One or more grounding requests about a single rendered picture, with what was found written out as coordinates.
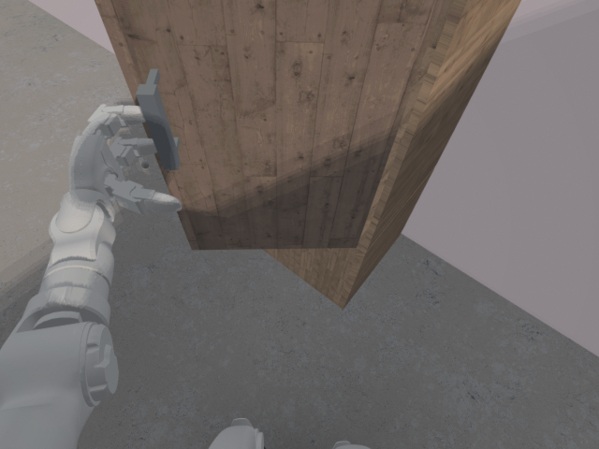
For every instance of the robot left thigh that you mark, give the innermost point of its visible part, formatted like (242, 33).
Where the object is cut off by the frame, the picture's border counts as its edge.
(239, 437)

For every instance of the left robot hand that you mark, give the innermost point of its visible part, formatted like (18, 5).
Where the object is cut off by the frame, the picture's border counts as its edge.
(92, 160)

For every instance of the handle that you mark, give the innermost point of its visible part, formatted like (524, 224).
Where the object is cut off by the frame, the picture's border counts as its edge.
(156, 118)

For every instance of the left robot upper arm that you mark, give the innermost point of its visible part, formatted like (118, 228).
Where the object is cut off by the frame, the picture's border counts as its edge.
(50, 381)

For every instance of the robot left forearm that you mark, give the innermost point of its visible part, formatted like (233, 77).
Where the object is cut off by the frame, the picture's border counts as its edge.
(77, 281)

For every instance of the left robot shin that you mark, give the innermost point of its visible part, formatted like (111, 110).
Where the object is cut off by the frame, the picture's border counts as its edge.
(241, 422)

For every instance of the cupboard door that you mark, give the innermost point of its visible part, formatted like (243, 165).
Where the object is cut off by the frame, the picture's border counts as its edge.
(286, 110)

